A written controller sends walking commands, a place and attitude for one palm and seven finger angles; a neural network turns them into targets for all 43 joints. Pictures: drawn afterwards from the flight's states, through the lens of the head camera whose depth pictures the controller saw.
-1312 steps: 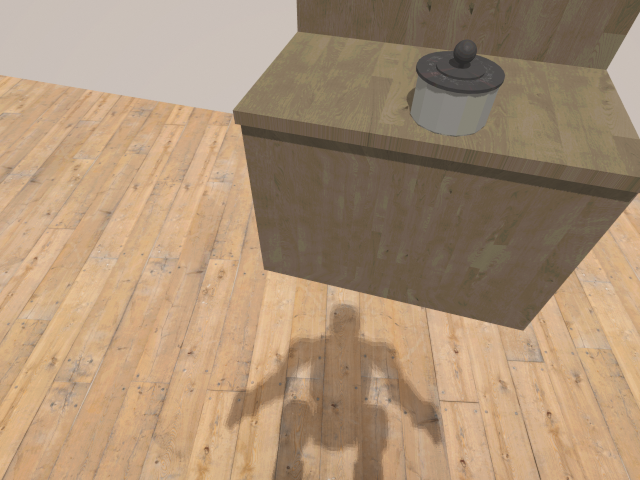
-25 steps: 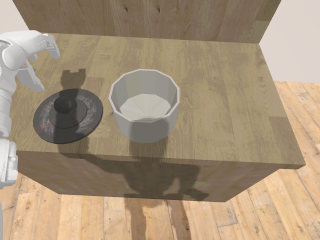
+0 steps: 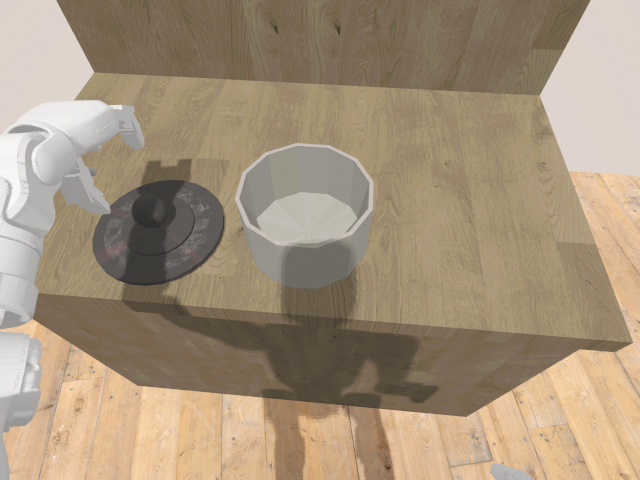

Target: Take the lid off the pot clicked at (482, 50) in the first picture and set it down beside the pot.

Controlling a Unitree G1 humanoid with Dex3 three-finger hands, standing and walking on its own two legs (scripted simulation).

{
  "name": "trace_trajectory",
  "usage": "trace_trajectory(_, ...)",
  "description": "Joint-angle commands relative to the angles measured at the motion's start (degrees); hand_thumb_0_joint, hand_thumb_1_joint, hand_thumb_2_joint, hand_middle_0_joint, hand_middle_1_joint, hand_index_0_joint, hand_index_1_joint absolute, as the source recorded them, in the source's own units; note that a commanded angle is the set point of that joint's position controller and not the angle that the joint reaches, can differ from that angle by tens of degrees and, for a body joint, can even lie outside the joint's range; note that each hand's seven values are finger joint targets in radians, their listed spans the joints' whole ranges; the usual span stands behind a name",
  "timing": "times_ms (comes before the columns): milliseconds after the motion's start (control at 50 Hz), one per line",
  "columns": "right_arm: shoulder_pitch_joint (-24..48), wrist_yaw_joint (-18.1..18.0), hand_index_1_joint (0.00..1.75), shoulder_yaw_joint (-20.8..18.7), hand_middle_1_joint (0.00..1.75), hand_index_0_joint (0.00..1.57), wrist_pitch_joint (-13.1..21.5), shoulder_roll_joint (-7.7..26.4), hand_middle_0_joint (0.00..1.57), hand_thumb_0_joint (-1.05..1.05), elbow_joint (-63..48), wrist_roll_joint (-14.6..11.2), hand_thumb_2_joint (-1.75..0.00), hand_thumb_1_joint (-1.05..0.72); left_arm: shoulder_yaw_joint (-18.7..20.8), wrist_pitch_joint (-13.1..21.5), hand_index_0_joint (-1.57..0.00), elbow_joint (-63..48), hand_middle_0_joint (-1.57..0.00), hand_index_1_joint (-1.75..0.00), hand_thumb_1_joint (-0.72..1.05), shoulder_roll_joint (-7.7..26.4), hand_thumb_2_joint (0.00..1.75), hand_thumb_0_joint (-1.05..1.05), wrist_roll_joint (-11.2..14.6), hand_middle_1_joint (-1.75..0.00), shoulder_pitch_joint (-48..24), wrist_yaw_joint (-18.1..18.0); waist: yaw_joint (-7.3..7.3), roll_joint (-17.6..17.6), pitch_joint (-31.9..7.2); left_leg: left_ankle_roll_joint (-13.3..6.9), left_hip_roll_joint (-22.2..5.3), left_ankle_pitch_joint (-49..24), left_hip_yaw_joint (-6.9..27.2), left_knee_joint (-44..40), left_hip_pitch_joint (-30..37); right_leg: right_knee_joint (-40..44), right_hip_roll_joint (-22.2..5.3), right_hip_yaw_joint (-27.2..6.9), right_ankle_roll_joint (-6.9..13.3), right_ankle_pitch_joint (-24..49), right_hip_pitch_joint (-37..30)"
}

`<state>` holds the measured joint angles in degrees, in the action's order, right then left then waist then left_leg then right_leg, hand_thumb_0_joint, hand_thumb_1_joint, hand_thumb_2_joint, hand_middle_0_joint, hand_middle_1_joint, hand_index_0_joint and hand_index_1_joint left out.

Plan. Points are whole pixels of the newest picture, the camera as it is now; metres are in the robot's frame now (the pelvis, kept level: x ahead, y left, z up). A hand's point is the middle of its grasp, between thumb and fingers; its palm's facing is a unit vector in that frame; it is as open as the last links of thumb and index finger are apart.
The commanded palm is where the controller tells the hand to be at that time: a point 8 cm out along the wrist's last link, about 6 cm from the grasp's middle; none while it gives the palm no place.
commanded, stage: draw the hand back to the body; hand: left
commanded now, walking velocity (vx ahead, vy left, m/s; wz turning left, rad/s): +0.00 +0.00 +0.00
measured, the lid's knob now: (150, 211) +0.49 +0.26 +0.01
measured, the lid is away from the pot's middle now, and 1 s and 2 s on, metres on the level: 0.24 0.24 0.24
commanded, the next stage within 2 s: step back with the hand held close in 1.90 s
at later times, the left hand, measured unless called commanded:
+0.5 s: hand (119, 173) +0.39 +0.20 +0.19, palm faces +0.33 -0.91 -0.27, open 10.5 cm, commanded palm +0.33 +0.25 +0.20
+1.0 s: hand (88, 264) +0.29 +0.21 +0.18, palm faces +0.42 -0.87 -0.26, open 8.2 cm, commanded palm +0.24 +0.24 +0.19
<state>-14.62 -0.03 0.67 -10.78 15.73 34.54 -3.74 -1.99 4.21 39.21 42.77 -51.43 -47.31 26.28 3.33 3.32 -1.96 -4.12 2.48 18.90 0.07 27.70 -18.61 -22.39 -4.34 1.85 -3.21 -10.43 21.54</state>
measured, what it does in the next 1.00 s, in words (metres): shifts its weight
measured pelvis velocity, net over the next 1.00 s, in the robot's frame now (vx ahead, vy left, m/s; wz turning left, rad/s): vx -0.02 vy -0.05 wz -0.01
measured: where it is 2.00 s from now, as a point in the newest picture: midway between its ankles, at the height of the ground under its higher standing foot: outside the picture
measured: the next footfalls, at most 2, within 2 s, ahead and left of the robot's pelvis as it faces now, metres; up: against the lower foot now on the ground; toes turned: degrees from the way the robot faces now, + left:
none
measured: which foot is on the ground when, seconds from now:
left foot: down 0.00-1.00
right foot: down 0.00-1.00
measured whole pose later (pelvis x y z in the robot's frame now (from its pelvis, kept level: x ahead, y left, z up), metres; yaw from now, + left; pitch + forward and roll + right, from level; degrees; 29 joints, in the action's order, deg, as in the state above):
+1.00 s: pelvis -0.02 -0.05 +0.00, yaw +0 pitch -2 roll -1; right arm -9.4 -3.8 1.7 4.6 13.8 37.9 -2.3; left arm 17.6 4.3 0.3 20.8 4.2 -4.0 -6.2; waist -1.6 3.4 1.8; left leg 0.1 -0.9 18.2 0.4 25.4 -5.3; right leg -24.9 -1.3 2.6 -0.6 -12.3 10.7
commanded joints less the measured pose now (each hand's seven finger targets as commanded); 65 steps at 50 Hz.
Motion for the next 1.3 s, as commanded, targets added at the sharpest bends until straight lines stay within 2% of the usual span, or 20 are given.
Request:
trace_trajectory(0,0.43,0.10,0.30,-3.35,0.30,0.20,2.33,8.03,0.20,0.00,-6.84,0.09,-0.90,-0.90,6.44,-0.16,-0.32,-19.65,-0.32,-0.92,0.03,16.09,0.56,0.00,1.07,-0.92,-24.38,-2.01,0.02,6.07,-25.82,2.23,-2.01,-50.74,4.98,0.84,17.81,-2.76,5.30,2.91,4.76,20.52,-9.45)
trace_trajectory(60,0.97,0.18,0.30,-2.81,0.30,0.20,2.19,8.76,0.20,0.00,-6.92,-0.37,-0.90,-0.90,8.08,-0.47,-0.32,-15.26,-0.32,-0.92,0.03,16.97,0.56,0.00,2.38,-0.92,-18.25,-1.70,-0.82,0.46,-22.66,1.62,-1.45,-41.61,3.59,-0.05,12.69,-1.98,4.89,2.75,4.76,19.70,-11.92)
trace_trajectory(100,2.79,0.37,0.30,-2.83,0.30,0.20,2.18,8.04,0.20,0.00,-7.66,-0.36,-0.90,-0.90,5.11,-0.67,-0.32,-21.78,-0.32,-0.92,0.03,13.64,0.56,0.00,2.40,-0.92,-20.43,-1.58,-0.68,3.11,-22.11,1.80,-1.47,-42.83,3.93,-0.33,13.89,-1.95,4.72,2.95,4.95,20.11,-11.49)
trace_trajectory(120,-5.93,-1.78,0.30,-2.78,0.30,0.20,5.21,3.05,0.20,0.00,-9.12,-0.59,-0.90,-0.90,10.18,2.79,-0.32,-27.23,-0.32,-0.92,0.03,-5.66,0.56,0.00,36.43,-0.92,-22.75,-11.59,2.25,1.05,-20.15,4.39,-5.52,-39.02,1.94,0.35,23.28,-2.08,4.22,4.38,6.27,14.56,-7.71)
trace_trajectory(140,-2.90,-2.65,0.30,-1.60,0.30,0.20,6.95,4.55,0.20,0.00,-8.18,-0.43,-0.90,-0.90,9.18,3.67,-0.32,-26.75,-0.32,-0.92,0.03,-4.57,0.56,0.00,39.04,-0.92,-15.31,-16.34,1.05,1.61,-19.40,4.22,-7.41,-37.81,4.62,-0.84,26.68,-1.71,4.24,3.24,6.21,9.18,-5.32)
trace_trajectory(180,-1.30,-3.84,0.30,-1.30,0.30,0.20,8.49,5.64,0.20,0.00,-6.49,0.41,-0.90,-0.90,15.12,2.72,-0.32,-20.59,-0.32,-0.92,0.03,-3.33,0.56,0.00,45.99,-0.92,-5.68,-22.91,-0.99,-4.38,-15.29,3.18,-7.01,-32.14,2.65,-1.78,19.54,-0.75,3.36,2.27,5.85,9.03,-8.83)
trace_trajectory(220,-0.83,-4.63,0.30,-1.25,0.30,0.20,9.06,6.80,0.20,0.00,-4.45,0.78,-0.90,-0.90,20.09,2.64,-0.32,-21.90,-0.32,-0.92,0.03,0.75,0.56,0.00,49.00,-0.92,-8.08,-26.65,-1.59,-5.08,-14.06,3.10,-5.76,-27.64,0.95,-2.92,13.52,-1.60,2.73,2.06,5.70,14.13,-13.53)
trace_trajectory(260,0.46,-4.91,0.30,-1.00,0.30,0.20,11.05,6.31,0.20,0.00,-4.52,1.38,-0.90,-0.90,23.05,4.31,-0.31,-32.99,-0.31,-0.89,0.07,3.79,0.58,0.00,49.78,-0.89,-14.38,-29.13,-2.25,5.86,-18.37,4.04,-5.32,-31.62,1.35,-3.30,16.93,-2.24,2.36,1.90,5.83,15.57,-15.40)
trace_trajectory(300,1.37,-4.52,0.30,-1.01,0.30,0.20,13.39,4.98,0.20,0.00,-4.79,1.94,-0.90,-0.90,24.17,4.59,-0.31,-37.20,-0.31,-0.86,0.12,1.13,0.59,0.00,50.69,-0.86,-6.12,-30.72,-3.51,10.47,-20.43,5.03,-5.97,-42.48,1.77,-1.60,20.49,-3.33,2.43,2.31,5.82,19.15,-17.01)
trace_trajectory(320,1.61,-4.22,0.30,-1.14,0.30,0.20,14.23,4.68,0.20,0.00,-4.62,2.05,-0.90,-0.90,24.42,4.45,-0.30,-38.32,-0.30,-0.84,0.14,-0.23,0.60,0.00,51.16,-0.84,-1.98,-31.15,-3.80,10.57,-19.33,5.22,-6.37,-46.04,1.62,-1.02,21.06,-3.35,2.56,2.46,5.71,19.89,-16.90)
trace_trajectory(340,1.81,-4.12,0.30,-1.30,0.30,0.20,14.52,5.00,0.20,0.00,-3.91,2.26,-0.90,-0.90,23.53,3.93,-0.30,-35.77,-0.30,-0.83,0.16,-2.69,0.61,0.00,51.91,-0.83,3.21,-31.41,-3.49,6.15,-15.70,4.86,-6.69,-45.41,1.39,-0.98,18.85,-3.38,2.55,2.85,5.53,20.14,-17.09)
trace_trajectory(400,2.52,-3.58,0.30,-1.45,0.30,0.20,15.32,5.22,0.20,0.00,-3.79,1.99,-0.90,-0.90,21.25,3.27,-0.29,-37.25,-0.29,-0.78,0.23,-6.68,0.64,0.00,53.11,-0.78,6.73,-31.39,-3.29,1.44,-12.49,3.58,-6.20,-38.47,0.27,-2.23,14.90,-2.52,2.62,2.70,5.22,21.54,-17.62)
trace_trajectory(460,3.53,-3.58,0.30,-1.70,0.30,0.20,15.97,5.27,0.20,0.00,-3.81,1.83,-0.90,-0.90,22.78,3.70,-0.28,-42.40,-0.28,-0.73,0.29,-5.24,0.66,0.00,53.29,-0.73,7.68,-31.75,-3.51,3.65,-14.38,3.30,-5.40,-36.76,-0.30,-2.75,15.58,-2.63,2.47,2.34,5.15,22.00,-19.08)
trace_trajectory(580,5.07,-3.60,0.30,-2.05,0.30,0.20,16.23,5.38,0.20,0.00,-3.04,1.48,-0.90,-0.90,23.93,3.16,-0.26,-42.76,-0.26,-0.64,0.42,-6.57,0.71,0.00,54.42,-0.64,16.99,-32.35,-3.55,-2.74,-12.14,2.28,-4.52,-29.36,-1.45,-3.07,13.54,-2.07,2.38,2.36,4.77,22.91,-20.11)
trace_trajectory(640,6.47,-3.95,0.30,-1.98,0.30,0.20,16.41,5.48,0.20,0.00,-3.00,1.17,-0.90,-0.90,22.77,3.32,-0.26,-45.65,-0.26,-0.59,0.49,-6.68,0.74,0.00,54.57,-0.59,15.17,-32.63,-2.89,-1.49,-10.30,2.17,-4.05,-23.36,-1.38,-3.62,13.43,-1.84,2.12,2.24,4.72,19.17,-18.70)
trace_trajectory(760,8.51,-3.86,0.30,-1.45,0.30,0.20,17.57,4.63,0.20,0.00,-3.92,1.27,-0.90,-0.90,24.83,4.41,-0.24,-51.10,-0.24,-0.50,0.62,-6.00,0.79,0.00,54.87,-0.50,19.99,-33.07,-4.31,1.49,-12.35,2.21,-3.20,-22.97,-1.65,-4.34,14.21,-1.55,2.27,1.73,4.77,18.88,-20.51)
trace_trajectory(840,8.99,-3.94,0.30,-1.68,0.30,0.20,17.58,4.96,0.20,0.00,-3.70,1.03,-0.90,-0.90,25.51,3.62,-0.23,-47.19,-0.23,-0.44,0.70,-6.96,0.82,0.00,55.58,-0.44,26.16,-33.12,-4.06,-3.34,-7.07,2.20,-3.73,-19.13,-1.50,-4.55,12.01,-1.22,2.19,2.10,4.58,16.09,-18.43)
trace_trajectory(900,10.45,-3.89,0.30,-1.21,0.30,0.20,18.03,4.22,0.20,0.00,-4.78,1.07,-0.90,-0.90,24.81,4.32,-0.22,-52.53,-0.22,-0.39,0.77,-7.84,0.85,0.00,55.65,-0.39,25.79,-32.93,-4.51,0.71,-7.98,2.21,-3.45,-17.33,-1.75,-4.91,12.91,-0.47,2.16,1.69,4.67,13.43,-18.10)
trace_trajectory(1020,10.97,-4.05,0.30,-1.02,0.30,0.20,19.47,3.84,0.20,0.00,-4.96,1.49,-0.90,-0.90,25.47,4.74,-0.20,-54.20,-0.20,-0.30,0.90,-8.99,0.90,0.00,55.83,-0.30,32.56,-33.34,-5.00,0.28,-7.05,2.44,-3.57,-16.06,-1.13,-5.45,12.72,-0.39,2.32,1.88,4.80,11.11,-17.80)
trace_trajectory(1280,12.21,-3.60,0.30,-1.29,0.30,0.20,21.82,3.47,0.20,0.00,-5.88,2.04,-0.90,-0.90,26.01,5.80,-0.20,-64.95,-0.20,-0.30,0.90,-10.62,0.90,0.00,55.73,-0.30,46.84,-33.34,-5.65,0.75,-5.25,2.66,-3.92,-14.66,-0.73,-5.71,12.23,0.17,2.21,1.74,4.86,8.13,-17.14)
